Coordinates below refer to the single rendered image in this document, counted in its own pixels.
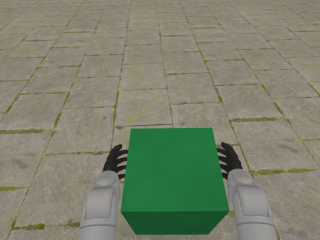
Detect right robot forearm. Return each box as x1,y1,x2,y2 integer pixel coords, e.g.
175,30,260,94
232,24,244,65
227,168,278,240

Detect left robot forearm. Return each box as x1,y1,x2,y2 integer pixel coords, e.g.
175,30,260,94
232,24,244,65
78,170,121,240

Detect left robot hand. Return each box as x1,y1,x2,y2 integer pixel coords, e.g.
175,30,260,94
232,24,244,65
102,144,128,180

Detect right robot hand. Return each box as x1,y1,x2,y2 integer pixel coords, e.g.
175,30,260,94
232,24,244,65
216,142,243,180

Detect carton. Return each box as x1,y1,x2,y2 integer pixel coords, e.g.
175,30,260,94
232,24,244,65
120,128,230,235

